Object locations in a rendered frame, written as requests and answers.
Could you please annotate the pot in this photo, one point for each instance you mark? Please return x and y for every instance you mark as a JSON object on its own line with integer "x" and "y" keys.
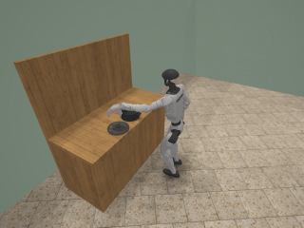
{"x": 130, "y": 116}

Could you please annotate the humanoid robot torso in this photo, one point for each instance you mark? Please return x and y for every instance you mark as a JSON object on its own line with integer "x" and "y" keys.
{"x": 174, "y": 110}

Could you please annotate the robot left forearm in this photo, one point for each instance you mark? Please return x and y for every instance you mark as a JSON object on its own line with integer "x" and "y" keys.
{"x": 133, "y": 107}

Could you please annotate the lid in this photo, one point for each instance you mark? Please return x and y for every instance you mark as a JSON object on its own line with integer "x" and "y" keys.
{"x": 113, "y": 130}

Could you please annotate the robot left hand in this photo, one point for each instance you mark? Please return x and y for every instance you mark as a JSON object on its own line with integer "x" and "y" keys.
{"x": 113, "y": 108}

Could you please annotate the right robot upper arm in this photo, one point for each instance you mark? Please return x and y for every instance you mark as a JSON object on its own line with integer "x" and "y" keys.
{"x": 186, "y": 100}

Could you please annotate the left robot shin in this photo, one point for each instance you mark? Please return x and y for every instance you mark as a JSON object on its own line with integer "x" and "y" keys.
{"x": 168, "y": 162}

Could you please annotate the table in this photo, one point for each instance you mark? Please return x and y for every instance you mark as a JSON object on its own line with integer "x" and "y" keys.
{"x": 70, "y": 91}

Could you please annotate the robot right forearm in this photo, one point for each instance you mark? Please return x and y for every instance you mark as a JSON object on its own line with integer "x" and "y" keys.
{"x": 183, "y": 110}

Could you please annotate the left robot upper arm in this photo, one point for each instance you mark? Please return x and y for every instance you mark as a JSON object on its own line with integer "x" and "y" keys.
{"x": 162, "y": 102}

